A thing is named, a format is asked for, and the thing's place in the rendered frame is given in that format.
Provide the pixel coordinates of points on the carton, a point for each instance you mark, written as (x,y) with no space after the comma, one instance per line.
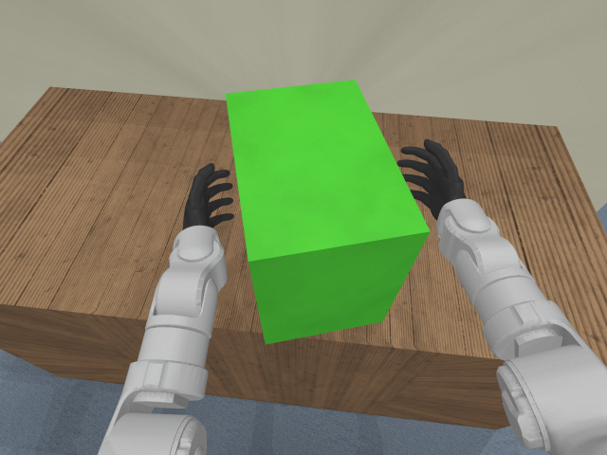
(331,227)

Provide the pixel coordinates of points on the robot left hand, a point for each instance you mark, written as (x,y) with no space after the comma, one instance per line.
(198,209)

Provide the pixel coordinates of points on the robot right forearm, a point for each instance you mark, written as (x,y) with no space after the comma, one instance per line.
(518,319)

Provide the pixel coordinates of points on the pedestal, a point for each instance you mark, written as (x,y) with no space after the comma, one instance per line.
(93,189)

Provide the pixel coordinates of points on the robot left forearm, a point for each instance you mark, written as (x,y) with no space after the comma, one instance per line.
(170,370)

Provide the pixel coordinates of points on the robot right upper arm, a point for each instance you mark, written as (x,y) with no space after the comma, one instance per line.
(556,400)

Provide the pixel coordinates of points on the robot right hand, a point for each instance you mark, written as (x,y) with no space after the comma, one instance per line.
(444,183)

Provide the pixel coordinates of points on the robot left upper arm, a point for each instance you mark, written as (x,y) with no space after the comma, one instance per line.
(156,434)

